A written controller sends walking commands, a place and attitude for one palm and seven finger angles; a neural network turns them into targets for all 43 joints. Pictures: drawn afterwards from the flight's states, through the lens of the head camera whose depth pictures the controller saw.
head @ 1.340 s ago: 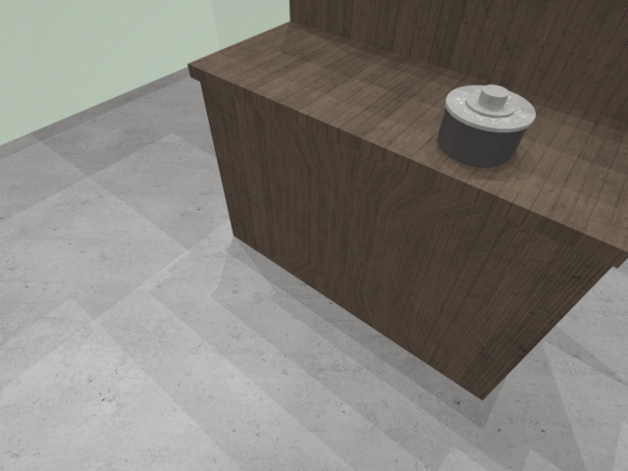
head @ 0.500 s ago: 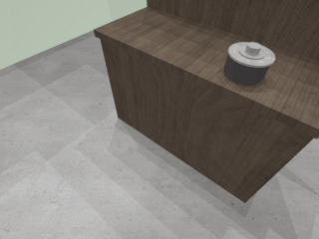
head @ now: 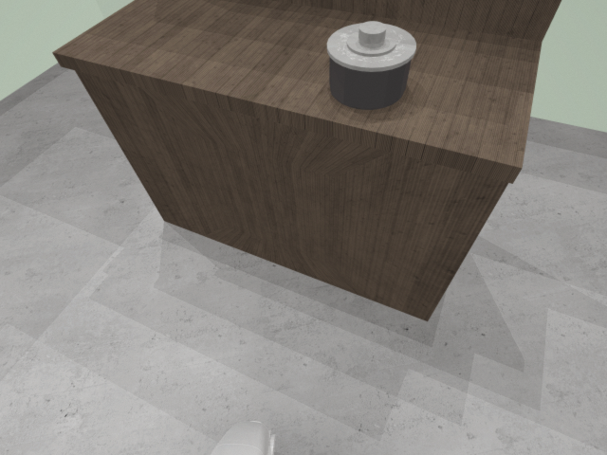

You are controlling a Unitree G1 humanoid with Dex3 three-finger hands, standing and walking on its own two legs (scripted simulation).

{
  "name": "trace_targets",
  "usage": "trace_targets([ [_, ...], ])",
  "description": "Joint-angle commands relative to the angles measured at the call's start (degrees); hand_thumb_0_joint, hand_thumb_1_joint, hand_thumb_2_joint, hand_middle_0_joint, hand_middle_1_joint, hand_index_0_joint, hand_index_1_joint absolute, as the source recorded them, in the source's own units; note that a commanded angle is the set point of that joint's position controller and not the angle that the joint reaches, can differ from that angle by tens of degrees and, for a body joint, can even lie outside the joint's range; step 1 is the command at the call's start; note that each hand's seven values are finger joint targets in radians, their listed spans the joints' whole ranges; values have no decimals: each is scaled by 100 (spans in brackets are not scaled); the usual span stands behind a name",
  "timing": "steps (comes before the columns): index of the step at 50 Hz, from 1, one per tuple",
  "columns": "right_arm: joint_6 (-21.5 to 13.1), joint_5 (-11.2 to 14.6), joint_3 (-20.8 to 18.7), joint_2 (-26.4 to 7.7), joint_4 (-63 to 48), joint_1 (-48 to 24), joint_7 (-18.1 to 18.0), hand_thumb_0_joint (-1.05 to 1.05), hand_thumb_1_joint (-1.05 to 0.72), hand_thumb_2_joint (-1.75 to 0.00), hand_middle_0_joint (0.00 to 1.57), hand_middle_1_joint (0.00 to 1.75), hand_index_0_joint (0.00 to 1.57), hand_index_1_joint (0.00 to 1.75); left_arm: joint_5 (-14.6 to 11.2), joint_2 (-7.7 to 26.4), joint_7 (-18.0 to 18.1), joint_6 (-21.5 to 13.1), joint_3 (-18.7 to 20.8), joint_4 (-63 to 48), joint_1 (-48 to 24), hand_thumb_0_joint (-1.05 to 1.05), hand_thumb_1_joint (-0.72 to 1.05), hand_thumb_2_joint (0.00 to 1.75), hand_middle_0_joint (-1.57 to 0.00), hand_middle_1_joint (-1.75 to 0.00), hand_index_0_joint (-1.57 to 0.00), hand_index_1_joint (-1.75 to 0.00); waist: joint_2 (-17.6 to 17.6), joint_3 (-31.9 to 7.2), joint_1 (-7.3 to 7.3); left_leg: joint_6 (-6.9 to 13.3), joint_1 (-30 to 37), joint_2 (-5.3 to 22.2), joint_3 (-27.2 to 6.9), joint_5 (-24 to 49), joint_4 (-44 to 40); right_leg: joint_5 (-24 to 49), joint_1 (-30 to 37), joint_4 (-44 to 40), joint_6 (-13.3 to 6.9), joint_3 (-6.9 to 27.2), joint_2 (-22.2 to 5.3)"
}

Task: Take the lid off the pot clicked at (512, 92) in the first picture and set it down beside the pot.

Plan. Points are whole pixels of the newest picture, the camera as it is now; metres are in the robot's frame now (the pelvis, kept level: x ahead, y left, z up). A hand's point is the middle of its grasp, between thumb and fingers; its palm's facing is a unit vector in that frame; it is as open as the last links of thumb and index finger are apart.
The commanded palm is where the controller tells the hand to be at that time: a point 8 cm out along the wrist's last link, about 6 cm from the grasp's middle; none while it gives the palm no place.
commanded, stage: turn to face it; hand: left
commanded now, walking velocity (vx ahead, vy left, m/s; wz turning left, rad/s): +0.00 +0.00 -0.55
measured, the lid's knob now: (372, 32) +0.83 -0.06 +0.11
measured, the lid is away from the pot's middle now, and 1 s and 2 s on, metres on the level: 0.00 0.00 0.00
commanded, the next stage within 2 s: take the last steps up to it in 0.48 s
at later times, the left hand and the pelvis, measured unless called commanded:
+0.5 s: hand out of the picture +0.12 +0.28 -0.17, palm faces -0.17 -0.96 -0.24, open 7.4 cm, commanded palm none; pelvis -0.01 +0.07 +0.00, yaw -14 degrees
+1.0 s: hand (187, 454) +0.13 +0.20 -0.16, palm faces -0.29 -0.93 -0.22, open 7.2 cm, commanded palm none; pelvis +0.05 +0.03 +0.00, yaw -20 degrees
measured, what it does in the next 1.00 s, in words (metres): steps on the spot, turning right: left foot, then right foot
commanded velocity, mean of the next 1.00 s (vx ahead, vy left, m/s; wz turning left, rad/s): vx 0.13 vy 0.01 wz -0.18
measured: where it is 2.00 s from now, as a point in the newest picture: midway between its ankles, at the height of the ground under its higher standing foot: (331, 398)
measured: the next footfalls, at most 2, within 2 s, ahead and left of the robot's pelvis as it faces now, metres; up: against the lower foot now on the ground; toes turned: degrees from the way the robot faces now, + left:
left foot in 0.36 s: +0.04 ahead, +0.17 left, +0.00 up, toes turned -12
right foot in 0.78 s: -0.03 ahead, -0.05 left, +0.00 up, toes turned -24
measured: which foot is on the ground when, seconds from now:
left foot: up 0.00-0.34, down 0.36-0.78, up 0.80-1.00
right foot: down 0.00-0.36, up 0.38-0.76, down 0.78-1.00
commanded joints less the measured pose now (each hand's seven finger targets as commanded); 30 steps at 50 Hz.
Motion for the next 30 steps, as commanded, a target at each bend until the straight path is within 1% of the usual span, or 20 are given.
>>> trace_targets([
  [1,-155,-18,-122,-471,-489,-88,-61,0,-90,-90,20,30,20,30,20,1242,82,-125,362,-392,276,0,90,90,-20,-30,-20,-30,-674,-973,-17,-107,-522,73,-261,192,-5,1476,1212,-991,-398,1908,-1356],
  [4,-177,-12,-95,-440,-589,-241,-78,0,-90,-90,20,30,20,30,48,1244,85,-105,383,-393,361,0,90,90,-20,-30,-20,-30,-733,-991,47,-119,-431,32,-241,19,-429,1611,1260,-934,-510,2039,-1322],
  [7,-194,7,-87,-439,-676,-327,-92,0,-90,-90,20,30,20,30,72,1273,79,-75,398,-418,353,0,90,90,-20,-30,-20,-30,-830,-933,81,-70,-183,-42,-236,-151,-918,1486,1066,-970,-617,2309,-1323],
  [8,-205,17,-82,-430,-701,-314,-88,0,-90,-90,20,30,20,30,81,1298,80,-68,405,-425,336,0,90,90,-20,-30,-20,-30,-949,-935,85,-56,-97,-72,-223,-212,-1124,1515,1068,-954,-612,2332,-1287],
  [12,-262,71,-69,-444,-735,-99,-112,0,-90,-90,20,30,20,30,99,1382,90,-26,434,-562,93,0,90,90,-20,-30,-20,-30,-1033,-1042,17,97,559,-212,-251,-355,-2056,1709,777,-903,-611,2608,-1253],
  [13,-281,93,-72,-420,-719,108,-111,0,-90,-90,20,30,20,30,109,1413,103,-14,439,-604,-80,0,90,90,-20,-30,-20,-30,-1044,-1027,-120,127,852,-216,-235,-267,-2433,1639,549,-861,-549,2578,-1244],
  [14,-302,93,-70,-410,-661,355,-116,0,-90,-90,20,30,20,30,94,1428,94,-2,437,-641,-217,0,90,90,-20,-30,-20,-30,-1049,-1053,-211,165,1208,-295,-157,3,-2890,1523,387,-812,-424,2494,-1114],
  [15,-343,104,-63,-438,-572,681,-134,0,-90,-90,20,30,20,30,68,1401,97,10,437,-687,-350,0,90,90,-20,-30,-20,-30,-995,-1131,-368,213,1846,-293,-182,443,-3604,1292,61,-642,-244,2424,-971],
  [16,-400,102,-85,-592,-509,973,-163,0,-90,-90,20,30,20,30,40,1251,87,13,402,-758,-423,0,90,90,-20,-30,-20,-30,-664,-1223,-501,322,2678,1,-403,709,-4150,715,-608,-234,17,2082,-611],
  [17,-435,36,-153,-1053,-566,924,-173,0,-90,-90,20,30,20,30,-6,909,39,34,336,-823,-305,0,90,90,-20,-30,-20,-30,791,-1117,-479,645,3177,1191,-1695,333,-4873,-609,-1654,734,309,1266,109],
  [18,-374,12,-208,-1348,-752,750,-144,0,-90,-90,20,30,20,30,45,865,24,22,332,-874,-300,0,90,90,-20,-30,-20,-30,1647,-745,-374,1043,2585,2226,-2693,520,-5137,-1959,-2066,1968,620,352,322],
  [19,-342,-52,-134,-1241,-892,485,-132,0,-90,-90,20,30,20,30,100,1047,7,36,392,-859,-390,0,90,90,-20,-30,-20,-30,1017,-419,-314,1389,1720,2345,-2641,412,-5176,-1789,-1876,2831,709,401,-32],
  [20,-365,-67,-24,-847,-891,236,-138,0,-90,-90,20,30,20,30,165,1142,-23,67,441,-654,-219,0,90,90,-20,-30,-20,-30,678,-331,-132,1229,1361,1810,-1989,403,-5207,-1272,-1641,3295,759,370,-82],
  [21,-370,-75,5,-775,-895,91,-160,0,-90,-90,20,30,20,30,162,1061,-66,92,444,-532,-152,0,90,90,-20,-30,-20,-30,753,-234,-33,1119,1235,1457,-1511,756,-5068,-1037,-1602,3639,773,258,-103],
  [22,-385,-78,25,-733,-893,80,-165,0,-90,-90,20,30,20,30,144,984,-101,103,407,-483,-102,0,90,90,-20,-30,-20,-30,683,-248,-17,1093,1321,1232,-1067,1200,-4939,-839,-1638,3838,781,152,-142],
  [24,-417,-61,70,-650,-781,276,-168,0,-90,-90,20,30,20,30,99,859,-120,123,337,-434,-66,0,90,90,-20,-30,-20,-30,730,-295,-29,1047,1496,1008,-573,1821,-4809,-656,-1619,3889,800,23,-200],
  [27,-426,-56,60,-632,-545,789,-178,0,-90,-90,20,30,20,30,61,743,-117,133,242,-473,-340,0,90,90,-20,-30,-20,-30,833,-395,-234,1176,2144,1075,-438,2627,-4608,-755,-1656,3120,837,-178,-337],
  [28,-422,-47,49,-627,-475,950,-181,0,-90,-90,20,30,20,30,55,728,-108,133,223,-477,-463,0,90,90,-20,-30,-20,-30,710,-373,-315,1222,2219,1167,-459,2843,-4579,-803,-1585,2881,842,-222,-378],
  [29,-419,-65,45,-652,-388,1060,-180,0,-90,-90,20,30,20,30,47,661,-97,129,189,-493,-587,0,90,90,-20,-30,-20,-30,734,-368,-362,1282,2217,1247,-507,2975,-4532,-949,-1400,2493,824,-265,-447],
  [30,-424,-87,20,-713,-308,1191,-162,0,-90,-90,20,30,20,30,50,601,-109,111,148,-512,-660,0,90,90,-20,-30,-20,-30,742,-449,-425,1321,2349,1337,-485,2787,-4534,-1103,-1233,2073,780,-415,-482],
])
